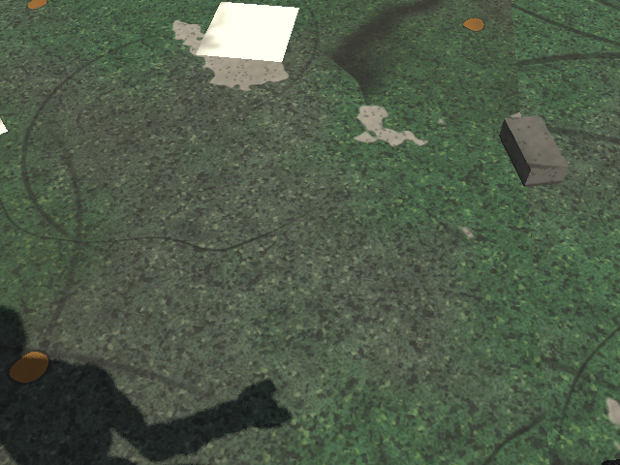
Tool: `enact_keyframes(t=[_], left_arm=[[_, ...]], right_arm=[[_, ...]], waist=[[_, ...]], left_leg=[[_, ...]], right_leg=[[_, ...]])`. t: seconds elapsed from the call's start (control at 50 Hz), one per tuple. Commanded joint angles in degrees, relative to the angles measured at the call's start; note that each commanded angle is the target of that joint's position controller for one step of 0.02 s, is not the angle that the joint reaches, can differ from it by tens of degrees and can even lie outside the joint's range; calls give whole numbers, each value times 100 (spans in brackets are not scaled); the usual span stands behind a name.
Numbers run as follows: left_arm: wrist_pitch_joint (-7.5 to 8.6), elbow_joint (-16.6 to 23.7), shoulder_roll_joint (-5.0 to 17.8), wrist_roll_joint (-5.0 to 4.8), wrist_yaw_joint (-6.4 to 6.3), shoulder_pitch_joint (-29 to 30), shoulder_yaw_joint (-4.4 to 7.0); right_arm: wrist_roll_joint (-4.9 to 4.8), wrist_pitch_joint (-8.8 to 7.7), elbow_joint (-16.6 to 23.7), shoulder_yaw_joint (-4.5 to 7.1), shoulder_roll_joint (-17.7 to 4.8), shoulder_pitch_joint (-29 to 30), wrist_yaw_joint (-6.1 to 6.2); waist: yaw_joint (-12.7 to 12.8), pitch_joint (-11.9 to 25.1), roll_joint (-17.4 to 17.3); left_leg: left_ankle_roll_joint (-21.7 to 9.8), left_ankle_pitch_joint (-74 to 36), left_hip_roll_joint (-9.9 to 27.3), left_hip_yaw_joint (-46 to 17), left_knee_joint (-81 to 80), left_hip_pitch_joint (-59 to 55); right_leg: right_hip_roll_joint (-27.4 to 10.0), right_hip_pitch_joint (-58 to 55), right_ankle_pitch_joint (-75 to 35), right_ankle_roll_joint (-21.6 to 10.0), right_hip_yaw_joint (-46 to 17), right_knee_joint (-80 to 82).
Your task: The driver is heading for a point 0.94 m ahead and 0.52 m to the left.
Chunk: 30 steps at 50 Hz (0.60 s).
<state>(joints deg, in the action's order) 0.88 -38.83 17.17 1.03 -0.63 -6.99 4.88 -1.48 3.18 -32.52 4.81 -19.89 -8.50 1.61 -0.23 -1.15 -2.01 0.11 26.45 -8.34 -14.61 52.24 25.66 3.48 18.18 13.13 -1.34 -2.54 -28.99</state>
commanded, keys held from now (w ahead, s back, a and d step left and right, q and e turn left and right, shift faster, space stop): w+q+shift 0.62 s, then w+shift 0.22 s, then w+e+shift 0.16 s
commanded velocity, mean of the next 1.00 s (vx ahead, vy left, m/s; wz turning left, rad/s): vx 0.81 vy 0.00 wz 0.76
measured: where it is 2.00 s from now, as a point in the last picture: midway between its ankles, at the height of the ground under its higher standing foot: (23, 261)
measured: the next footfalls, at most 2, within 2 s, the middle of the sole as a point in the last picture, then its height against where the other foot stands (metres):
left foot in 0.50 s outside the picture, level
right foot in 0.96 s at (106, 346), level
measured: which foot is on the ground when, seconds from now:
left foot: up 0.00-0.48, down 0.50-0.98, up 1.00-1.00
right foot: down 0.00-0.50, up 0.52-0.94, down 0.96-1.00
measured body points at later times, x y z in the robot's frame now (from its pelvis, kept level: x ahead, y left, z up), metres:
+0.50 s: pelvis +0.19 +0.15 -0.04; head +0.20 +0.18 +0.41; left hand +0.05 +0.42 -0.17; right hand +0.50 +0.02 -0.09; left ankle +0.24 +0.28 -0.74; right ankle +0.03 -0.12 -0.71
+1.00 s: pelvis +0.55 +0.44 -0.04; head +0.57 +0.47 +0.41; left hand +0.56 +0.77 -0.10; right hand +0.73 +0.21 -0.16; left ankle +0.26 +0.29 -0.67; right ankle +0.72 +0.49 -0.74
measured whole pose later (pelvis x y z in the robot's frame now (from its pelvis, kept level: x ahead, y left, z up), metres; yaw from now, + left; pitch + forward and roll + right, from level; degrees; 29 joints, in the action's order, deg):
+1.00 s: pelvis +0.55 +0.44 -0.04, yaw +43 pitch +2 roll -3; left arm 6.3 -34.0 16.1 -2.5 2.4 -1.7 1.7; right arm 2.1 -2.8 -49.7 2.5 -17.0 -24.6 1.2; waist -1.8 -3.0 -1.8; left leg -4.7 23.7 -3.5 -6.7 43.5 -7.8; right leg 5.4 33.9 4.5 -5.2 6.0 -34.3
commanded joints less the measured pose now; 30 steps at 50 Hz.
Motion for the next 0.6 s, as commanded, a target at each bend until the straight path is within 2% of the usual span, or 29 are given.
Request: enact_keyframes(t=[0.02,0.04,0.06,0.12,0.24,0.34,0.4,0.42,0.44,0.46,0.48,0.5,0.52,0.54,0.56,0.58,0.6], left_arm=[[89,462,830,-166,-185,-13,211],[110,433,838,-182,-247,-166,188],[152,411,845,-150,-270,-360,172],[271,313,869,-88,-210,-834,163],[356,121,1009,10,-85,-1110,195],[314,-116,1148,-41,-21,-1256,261],[242,-234,1245,-99,54,-1228,308],[211,-220,1321,-105,79,-1053,323],[182,-214,1460,-123,90,-953,355],[137,-228,1596,-154,98,-893,379],[119,-170,1641,-225,94,-673,368],[225,-1,1054,-115,50,-784,168],[469,529,91,-76,39,-996,-131],[750,750,829,-287,17,-473,-73],[866,925,1071,-502,-10,228,-6],[932,885,832,-401,-35,204,-85],[932,775,719,-203,-38,46,-111]], right_arm=[[60,-92,353,306,-993,-169,-11],[57,-121,361,263,-871,-149,-61],[41,-166,381,220,-745,-91,-95],[6,-277,470,124,-490,117,-125],[-68,-338,531,23,-261,216,-203],[-95,-366,593,-120,-15,544,-367],[-128,-377,586,-177,14,715,-476],[-143,-377,545,-166,-39,608,-493],[-153,-377,454,-95,-192,333,-481],[-215,-377,259,65,-473,-407,-449],[-260,-375,-104,322,-894,-1687,-412],[-292,-304,-578,586,-1442,-2790,-341],[-265,-342,-396,638,-2151,-2174,-314],[-137,-570,-30,420,-1587,-2107,-421],[-52,-723,-172,318,-1198,-2172,-466],[21,-830,-284,274,-1137,-2073,-471],[57,-871,-265,203,-926,-1663,-455]], waist=[[55,318,1271],[150,249,1161],[239,203,1044],[448,59,958],[421,-332,913],[403,-758,709],[346,-955,610],[197,-901,611],[-18,-649,750],[-468,-135,881],[-1228,604,749],[-1475,747,-148],[-444,1180,-2367],[-739,1933,-1120],[-797,1081,-423],[-519,573,-66],[-219,462,88]], left_leg=[[169,-451,828,593,1547,1919],[212,-667,958,793,1857,2091],[219,-804,1053,1004,2037,2176],[265,-1046,1341,1229,2201,2611],[386,-1590,1684,1163,1725,2900],[45,-1786,1885,1391,765,2795],[-281,-1448,1845,1767,158,2371],[-436,-1247,1699,2005,-104,1827],[-561,-979,1350,2372,-167,1052],[-697,-720,857,2695,-134,-103],[-974,-1094,380,2816,-633,-2068],[-1195,-1235,460,1806,-1007,-4057],[-2226,1254,1732,-2056,-2739,-4854],[-2312,2479,2365,-3888,-3878,-4881],[-2038,1917,2465,-3655,-4150,-4425],[-1979,1057,2390,-3108,-4028,-3638],[-1852,409,2132,-2405,-3750,-2854]], right_leg=[[-1994,-1534,2432,-675,-2206,1745],[-1966,-1566,2402,-605,-1913,1820],[-1901,-1568,2396,-547,-1616,1905],[-1915,-1767,2423,-527,-1068,2025],[-2232,-1840,1717,-670,-151,2296],[-2358,-2137,965,-564,835,2442],[-2299,-2343,278,-461,1487,2400],[-2187,-2231,-643,-396,1790,2207],[-2122,-2151,-2568,-380,1989,1708],[-2103,-2034,-4681,-361,2138,568],[-1964,-1379,-5782,-211,2255,-1146],[-1575,566,-2459,146,1940,-3410],[-327,2765,1818,412,1097,-5705],[-372,3138,1512,199,-430,-5998],[-452,3556,958,40,-360,-5824],[-671,3416,722,-49,-387,-5404],[-918,2861,451,-68,-513,-4863]])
